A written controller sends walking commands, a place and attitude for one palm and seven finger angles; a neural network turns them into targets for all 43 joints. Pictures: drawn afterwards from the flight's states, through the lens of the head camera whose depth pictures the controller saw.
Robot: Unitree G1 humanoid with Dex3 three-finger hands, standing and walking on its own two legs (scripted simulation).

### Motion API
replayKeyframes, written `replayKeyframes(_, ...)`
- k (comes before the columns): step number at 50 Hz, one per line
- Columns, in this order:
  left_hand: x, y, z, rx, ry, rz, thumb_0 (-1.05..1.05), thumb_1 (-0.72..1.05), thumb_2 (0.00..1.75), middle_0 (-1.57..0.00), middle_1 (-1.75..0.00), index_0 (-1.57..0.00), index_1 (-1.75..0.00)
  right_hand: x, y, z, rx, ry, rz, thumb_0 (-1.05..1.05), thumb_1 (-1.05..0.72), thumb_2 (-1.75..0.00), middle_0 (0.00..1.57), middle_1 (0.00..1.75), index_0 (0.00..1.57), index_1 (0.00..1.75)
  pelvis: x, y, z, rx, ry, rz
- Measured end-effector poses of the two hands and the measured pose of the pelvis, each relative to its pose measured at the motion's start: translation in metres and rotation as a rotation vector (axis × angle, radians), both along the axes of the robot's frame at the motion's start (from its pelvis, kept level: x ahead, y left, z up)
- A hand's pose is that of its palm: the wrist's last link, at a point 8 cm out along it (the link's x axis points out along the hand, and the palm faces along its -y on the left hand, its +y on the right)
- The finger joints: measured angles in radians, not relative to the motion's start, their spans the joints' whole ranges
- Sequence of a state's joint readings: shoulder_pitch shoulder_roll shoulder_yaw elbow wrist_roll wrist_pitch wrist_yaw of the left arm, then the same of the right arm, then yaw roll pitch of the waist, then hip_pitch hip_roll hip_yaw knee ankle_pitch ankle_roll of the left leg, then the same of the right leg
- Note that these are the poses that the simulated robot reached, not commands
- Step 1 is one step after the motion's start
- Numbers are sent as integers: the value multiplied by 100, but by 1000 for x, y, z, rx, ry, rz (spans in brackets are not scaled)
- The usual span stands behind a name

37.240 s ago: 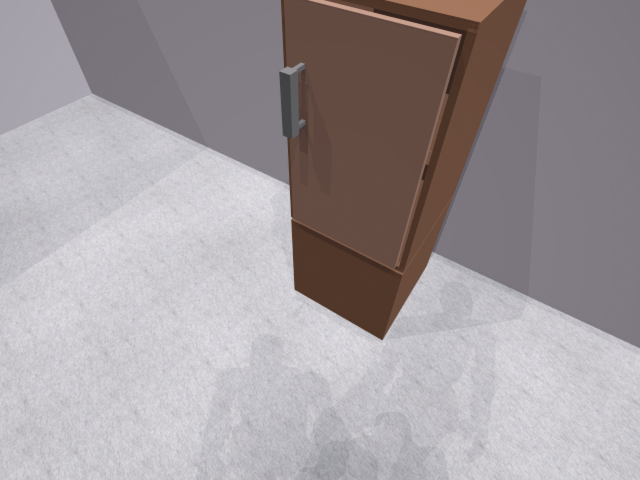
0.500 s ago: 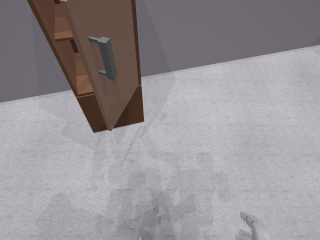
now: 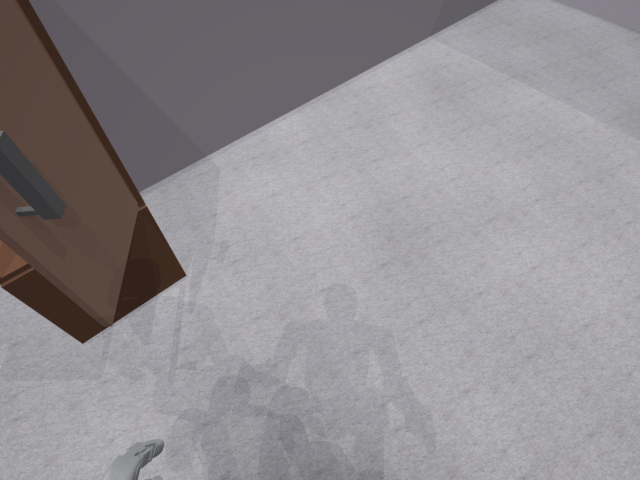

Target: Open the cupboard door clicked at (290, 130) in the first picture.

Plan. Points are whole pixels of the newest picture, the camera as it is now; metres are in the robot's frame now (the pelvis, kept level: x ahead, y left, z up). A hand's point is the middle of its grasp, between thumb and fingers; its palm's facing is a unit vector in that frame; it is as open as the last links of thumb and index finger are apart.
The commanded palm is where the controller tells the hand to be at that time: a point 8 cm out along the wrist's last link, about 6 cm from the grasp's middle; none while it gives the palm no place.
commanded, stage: walk to a spot facing it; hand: left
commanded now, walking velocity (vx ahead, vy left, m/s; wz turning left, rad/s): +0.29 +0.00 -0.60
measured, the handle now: (10, 180) +0.47 +0.45 +0.07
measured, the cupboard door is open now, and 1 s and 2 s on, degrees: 54 54 54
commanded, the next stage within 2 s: none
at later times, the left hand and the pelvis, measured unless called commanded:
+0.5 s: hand (180, 424) +0.21 +0.22 -0.17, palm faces -0.23 -0.96 -0.18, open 7.4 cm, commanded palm none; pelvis +0.13 +0.03 +0.01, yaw -17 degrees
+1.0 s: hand (338, 255) +0.50 -0.01 -0.15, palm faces -0.51 -0.84 -0.19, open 7.4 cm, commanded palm none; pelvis +0.31 -0.10 +0.01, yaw -29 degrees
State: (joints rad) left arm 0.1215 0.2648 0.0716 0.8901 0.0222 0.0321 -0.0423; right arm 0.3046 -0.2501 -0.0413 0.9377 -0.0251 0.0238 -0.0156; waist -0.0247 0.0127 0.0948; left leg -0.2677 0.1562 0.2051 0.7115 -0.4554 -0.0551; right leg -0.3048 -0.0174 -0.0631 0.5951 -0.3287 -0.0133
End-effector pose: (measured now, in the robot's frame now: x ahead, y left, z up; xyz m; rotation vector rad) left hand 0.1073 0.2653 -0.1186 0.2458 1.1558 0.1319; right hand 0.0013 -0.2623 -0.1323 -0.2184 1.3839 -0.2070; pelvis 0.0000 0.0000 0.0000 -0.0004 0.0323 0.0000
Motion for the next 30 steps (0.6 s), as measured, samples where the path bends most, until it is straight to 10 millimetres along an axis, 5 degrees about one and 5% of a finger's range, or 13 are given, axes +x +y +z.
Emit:
replayKeyframes(3, 12, -17, 6, 4, -11, -34, 1, 91, 90, -19, -30, -20, -30, -5, -10, -1, 5, 29, -46, 1, -91, -90, 21, 30, 20, 30, 3, -5, 4, -3, -9, -32)
replayKeyframes(7, 15, -31, 10, -9, 23, -60, 0, 91, 90, -20, -30, -20, -30, 17, -12, 11, 16, -33, -79, 1, -91, -90, 20, 29, 20, 30, 15, -8, 15, 11, -9, -84)
replayKeyframes(13, 15, -34, 5, -49, 106, -87, 1, 90, 90, -20, -30, -21, -30, 77, -3, 24, 20, -182, -100, 1, -91, -90, 20, 29, 20, 30, 44, -1, 20, 11, -10, -155)
replayKeyframes(19, 33, -9, -14, -68, 182, -80, 1, 90, 90, -20, -30, -21, -30, 149, 16, 32, -16, -315, -92, 1, -91, -90, 20, 30, 20, 30, 89, 20, 10, -7, -11, -221)
replayKeyframes(23, 74, 6, -24, -58, 217, -132, 1, 90, 90, -20, -30, -20, -30, 162, 28, 34, -54, -353, -125, 0, -91, -90, 21, 30, 20, 30, 117, 30, 5, -19, -18, -283)
replayKeyframes(30, 194, -17, -3, -74, 97, -268, 1, 91, 90, -19, -30, -20, -30, 112, 52, 38, -22, -149, -284, 0, -91, -90, 21, 30, 20, 30, 164, 22, 23, -25, -3, -359)
